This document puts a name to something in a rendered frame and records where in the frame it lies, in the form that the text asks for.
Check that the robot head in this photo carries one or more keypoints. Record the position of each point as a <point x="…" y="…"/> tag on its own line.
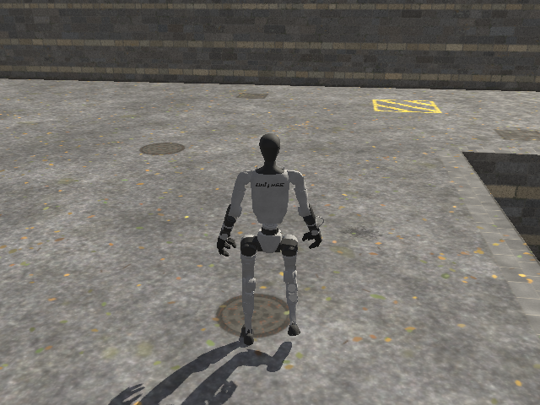
<point x="269" y="146"/>

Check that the right robot upper arm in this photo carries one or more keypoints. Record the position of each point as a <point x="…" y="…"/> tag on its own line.
<point x="297" y="179"/>

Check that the left robot upper arm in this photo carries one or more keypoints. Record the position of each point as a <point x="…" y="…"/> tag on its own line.
<point x="238" y="193"/>

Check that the robot right hand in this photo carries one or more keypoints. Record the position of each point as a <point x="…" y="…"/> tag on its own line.
<point x="317" y="238"/>

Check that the robot left forearm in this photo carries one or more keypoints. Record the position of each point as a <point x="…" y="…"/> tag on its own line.
<point x="227" y="226"/>

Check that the robot left hand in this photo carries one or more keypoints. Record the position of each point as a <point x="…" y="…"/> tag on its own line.
<point x="222" y="243"/>

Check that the right robot thigh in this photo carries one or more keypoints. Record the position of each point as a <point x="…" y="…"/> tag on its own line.
<point x="289" y="248"/>

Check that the robot right forearm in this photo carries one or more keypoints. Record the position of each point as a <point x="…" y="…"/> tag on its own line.
<point x="311" y="222"/>

